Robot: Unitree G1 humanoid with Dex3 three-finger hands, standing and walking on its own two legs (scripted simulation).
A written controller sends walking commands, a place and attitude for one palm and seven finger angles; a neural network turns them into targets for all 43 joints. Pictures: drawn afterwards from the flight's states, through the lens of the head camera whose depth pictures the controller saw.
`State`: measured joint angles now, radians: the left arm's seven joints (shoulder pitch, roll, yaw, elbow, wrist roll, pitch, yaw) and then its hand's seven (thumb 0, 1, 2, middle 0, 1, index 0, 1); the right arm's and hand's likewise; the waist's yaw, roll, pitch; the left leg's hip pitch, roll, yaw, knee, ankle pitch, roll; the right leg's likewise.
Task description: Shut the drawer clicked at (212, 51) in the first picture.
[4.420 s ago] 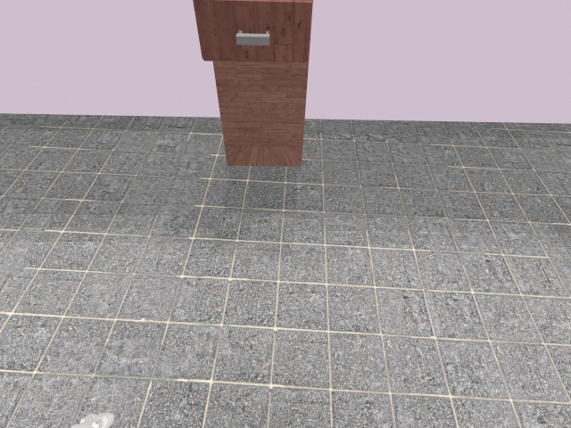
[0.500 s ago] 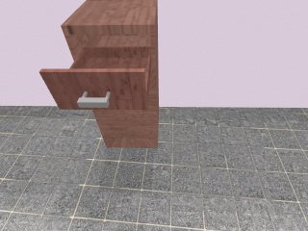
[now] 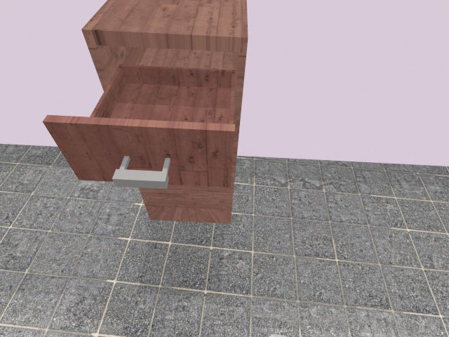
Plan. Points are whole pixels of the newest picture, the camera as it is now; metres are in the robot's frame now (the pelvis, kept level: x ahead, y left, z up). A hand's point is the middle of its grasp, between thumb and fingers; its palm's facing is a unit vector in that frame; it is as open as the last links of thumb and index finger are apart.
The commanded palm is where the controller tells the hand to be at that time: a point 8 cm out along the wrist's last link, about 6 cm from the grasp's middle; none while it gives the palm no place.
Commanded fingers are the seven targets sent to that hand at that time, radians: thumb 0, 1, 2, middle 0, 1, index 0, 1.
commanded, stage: take the last steps up to it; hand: left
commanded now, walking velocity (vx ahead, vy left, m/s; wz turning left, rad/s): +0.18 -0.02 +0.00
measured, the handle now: (144, 170) +0.41 +0.20 +0.04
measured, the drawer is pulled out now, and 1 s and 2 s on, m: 0.30 0.30 0.30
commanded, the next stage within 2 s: come to a stop and stand still in 0.10 s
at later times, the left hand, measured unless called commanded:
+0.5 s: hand (145, 335) +0.15 +0.17 -0.17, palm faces +0.04 -0.97 -0.23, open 7.2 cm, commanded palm none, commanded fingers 0.00 0.90 0.90 -0.20 -0.30 -0.20 -0.30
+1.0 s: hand out of the picture +0.06 +0.15 -0.17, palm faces +0.02 -0.98 -0.21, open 7.4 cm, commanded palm none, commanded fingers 0.00 0.90 0.90 -0.20 -0.30 -0.20 -0.30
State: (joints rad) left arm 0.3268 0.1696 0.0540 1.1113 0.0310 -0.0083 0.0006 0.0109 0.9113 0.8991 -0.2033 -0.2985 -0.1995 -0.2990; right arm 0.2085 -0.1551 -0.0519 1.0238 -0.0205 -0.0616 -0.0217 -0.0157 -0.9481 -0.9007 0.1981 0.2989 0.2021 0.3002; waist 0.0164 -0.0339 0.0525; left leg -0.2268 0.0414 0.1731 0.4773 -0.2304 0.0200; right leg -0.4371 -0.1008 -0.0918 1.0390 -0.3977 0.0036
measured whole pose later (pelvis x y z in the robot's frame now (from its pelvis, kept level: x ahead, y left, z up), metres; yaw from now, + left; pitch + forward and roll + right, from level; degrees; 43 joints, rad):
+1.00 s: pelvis +0.05 -0.03 +0.00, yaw +0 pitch -2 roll +0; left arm 0.27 0.15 0.01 1.11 0.02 0.01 0.02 0.01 0.91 0.90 -0.20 -0.30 -0.20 -0.30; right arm 0.20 -0.18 -0.04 1.09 -0.01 0.03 -0.02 0.00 -0.93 -0.90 0.20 0.30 0.20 0.30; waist -0.01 0.03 0.02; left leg -0.28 0.06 0.07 0.45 -0.16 -0.02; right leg -0.13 -0.02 -0.05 0.46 -0.30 0.00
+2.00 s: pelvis +0.03 +0.02 +0.00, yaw +1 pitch -2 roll -1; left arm 0.43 0.20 0.00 1.04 0.03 0.00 0.03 0.01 0.91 0.90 -0.20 -0.30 -0.20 -0.30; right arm 0.25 -0.17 -0.01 1.03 -0.02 0.02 0.00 0.01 -0.92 -0.90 0.20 0.30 0.20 0.30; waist 0.01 -0.02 -0.01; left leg -0.34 -0.01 0.04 0.48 -0.13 0.05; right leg -0.19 -0.05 -0.03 0.49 -0.29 0.03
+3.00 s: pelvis +0.11 +0.00 +0.00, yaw +1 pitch +0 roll +0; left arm 0.37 0.15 0.02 1.07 0.03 0.00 0.01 0.01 0.91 0.90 -0.20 -0.30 -0.20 -0.30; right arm 0.29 -0.13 -0.02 1.03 -0.03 -0.04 -0.02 0.01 -0.93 -0.90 0.19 0.30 0.20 0.30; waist 0.00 -0.08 0.02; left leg -0.30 0.01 0.14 0.53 -0.23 0.06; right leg -0.37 -0.04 -0.06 0.92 -0.43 -0.02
